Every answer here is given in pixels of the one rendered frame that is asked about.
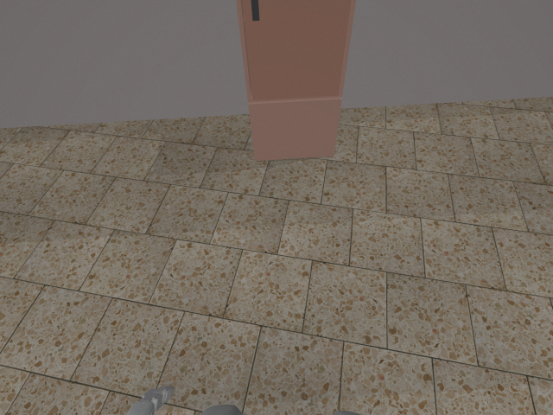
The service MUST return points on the robot left hand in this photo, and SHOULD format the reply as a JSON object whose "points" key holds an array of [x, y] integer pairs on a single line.
{"points": [[151, 401]]}

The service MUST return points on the cupboard door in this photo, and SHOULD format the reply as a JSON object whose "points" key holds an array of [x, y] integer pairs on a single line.
{"points": [[297, 47]]}

